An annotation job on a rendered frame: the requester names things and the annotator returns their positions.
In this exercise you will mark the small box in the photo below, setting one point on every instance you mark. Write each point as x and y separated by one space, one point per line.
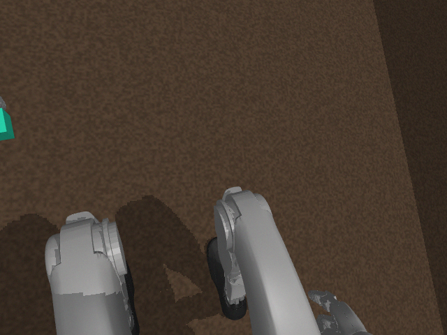
6 129

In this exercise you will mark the right robot hand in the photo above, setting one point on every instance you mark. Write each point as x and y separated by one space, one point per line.
343 321

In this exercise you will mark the right robot foot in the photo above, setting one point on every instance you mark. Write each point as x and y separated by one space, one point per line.
231 311

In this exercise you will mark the left robot foot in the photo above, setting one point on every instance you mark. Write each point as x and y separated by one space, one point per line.
135 330

